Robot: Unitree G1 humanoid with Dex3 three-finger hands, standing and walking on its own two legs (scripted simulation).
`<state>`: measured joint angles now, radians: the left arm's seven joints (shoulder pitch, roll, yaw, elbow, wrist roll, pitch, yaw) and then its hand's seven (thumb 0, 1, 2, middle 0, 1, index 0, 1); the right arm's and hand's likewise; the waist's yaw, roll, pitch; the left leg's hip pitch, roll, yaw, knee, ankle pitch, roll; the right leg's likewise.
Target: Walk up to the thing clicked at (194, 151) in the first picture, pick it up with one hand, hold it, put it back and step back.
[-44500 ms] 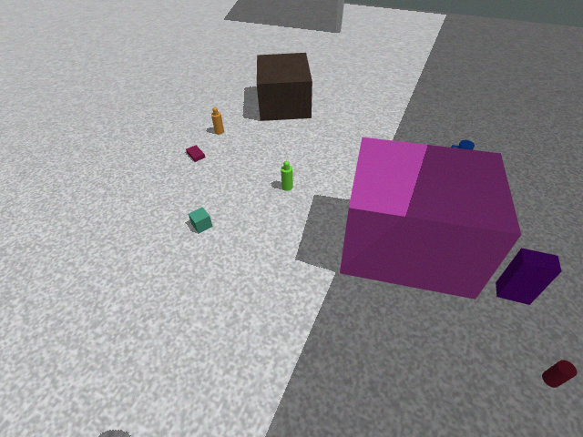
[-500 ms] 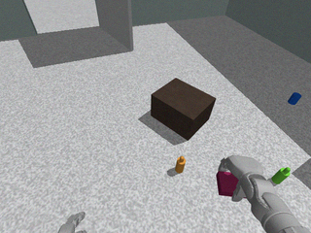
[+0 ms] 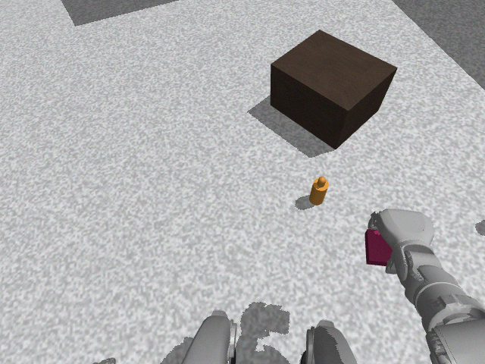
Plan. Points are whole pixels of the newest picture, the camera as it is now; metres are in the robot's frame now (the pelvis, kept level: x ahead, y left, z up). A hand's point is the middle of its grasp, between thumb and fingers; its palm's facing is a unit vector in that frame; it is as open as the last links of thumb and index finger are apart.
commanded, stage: crouch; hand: right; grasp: from above
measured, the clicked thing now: (396, 249) +0.37 -0.24 -0.15
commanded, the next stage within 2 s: lower in 1.48 s
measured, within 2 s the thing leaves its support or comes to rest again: neither
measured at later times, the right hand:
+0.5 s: hand (364, 255) +0.42 -0.24 -0.36, palm faces -0.45 +0.05 -0.89, open 9.1 cm
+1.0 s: hand (355, 255) +0.45 -0.24 -0.46, palm faces -0.47 +0.06 -0.88, open 9.1 cm
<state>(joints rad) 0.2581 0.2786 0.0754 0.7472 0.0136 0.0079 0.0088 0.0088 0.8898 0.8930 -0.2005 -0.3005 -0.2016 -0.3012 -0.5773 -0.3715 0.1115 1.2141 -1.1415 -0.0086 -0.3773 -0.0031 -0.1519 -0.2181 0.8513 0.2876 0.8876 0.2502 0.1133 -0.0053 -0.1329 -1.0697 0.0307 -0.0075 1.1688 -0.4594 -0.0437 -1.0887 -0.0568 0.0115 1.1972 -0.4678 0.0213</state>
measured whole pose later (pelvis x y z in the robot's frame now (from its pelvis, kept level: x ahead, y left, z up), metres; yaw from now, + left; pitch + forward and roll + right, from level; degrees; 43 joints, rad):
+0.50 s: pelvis -0.02 +0.00 -0.20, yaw +2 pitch +38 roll +4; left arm 0.17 0.23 0.02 0.75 0.09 -0.07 -0.04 0.01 0.89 0.89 -0.20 -0.30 -0.20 -0.30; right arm -0.83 -0.52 -0.04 1.30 -1.18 -0.06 -0.37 -0.01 -0.17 -0.25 0.80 0.34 0.83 0.31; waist 0.19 -0.03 -0.18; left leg -1.89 0.03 0.00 1.90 -0.66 -0.05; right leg -1.94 -0.04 0.08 1.95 -0.66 0.02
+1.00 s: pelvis -0.04 +0.00 -0.29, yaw +4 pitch +37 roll +6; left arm 0.17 0.26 -0.02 0.74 0.12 -0.06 -0.10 0.00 0.90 0.90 -0.20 -0.30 -0.20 -0.30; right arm -0.99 -0.68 -0.10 1.43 -1.21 -0.10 -0.35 -0.01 -0.17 -0.24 0.80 0.33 0.84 0.30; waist 0.25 0.00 -0.08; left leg -2.15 0.01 0.01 2.19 -0.68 -0.06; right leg -2.21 -0.03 0.13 2.25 -0.69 0.04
